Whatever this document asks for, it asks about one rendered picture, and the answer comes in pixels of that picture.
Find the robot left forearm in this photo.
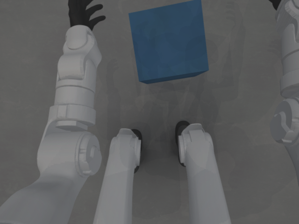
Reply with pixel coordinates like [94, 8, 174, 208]
[37, 25, 102, 165]

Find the robot shin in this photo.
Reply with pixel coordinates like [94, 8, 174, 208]
[182, 124, 214, 147]
[109, 128, 137, 151]

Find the robot left upper arm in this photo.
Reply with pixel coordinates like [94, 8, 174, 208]
[0, 131, 102, 224]

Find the robot right upper arm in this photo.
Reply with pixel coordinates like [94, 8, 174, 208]
[270, 96, 299, 185]

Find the left robot hand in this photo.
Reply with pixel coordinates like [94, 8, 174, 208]
[68, 0, 106, 31]

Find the robot right shin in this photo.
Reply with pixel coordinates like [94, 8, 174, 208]
[182, 124, 214, 147]

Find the right robot hand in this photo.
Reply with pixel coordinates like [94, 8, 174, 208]
[269, 0, 281, 10]

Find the robot left shin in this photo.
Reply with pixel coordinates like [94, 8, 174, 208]
[109, 128, 137, 151]

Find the robot right forearm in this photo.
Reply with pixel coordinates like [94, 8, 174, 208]
[275, 0, 299, 99]

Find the carton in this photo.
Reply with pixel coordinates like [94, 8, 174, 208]
[128, 0, 209, 84]

